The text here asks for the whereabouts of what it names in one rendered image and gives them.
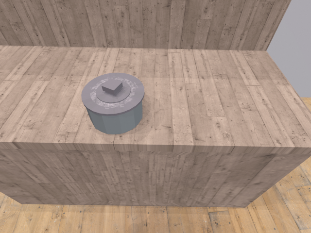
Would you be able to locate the pot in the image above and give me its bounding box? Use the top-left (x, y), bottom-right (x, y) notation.
top-left (86, 102), bottom-right (142, 134)

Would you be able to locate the table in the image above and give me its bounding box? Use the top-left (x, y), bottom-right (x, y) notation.
top-left (0, 0), bottom-right (311, 208)

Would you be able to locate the knob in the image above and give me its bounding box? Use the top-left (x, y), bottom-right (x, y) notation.
top-left (102, 78), bottom-right (123, 95)

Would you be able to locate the lid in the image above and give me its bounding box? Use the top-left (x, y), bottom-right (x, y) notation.
top-left (81, 73), bottom-right (145, 116)

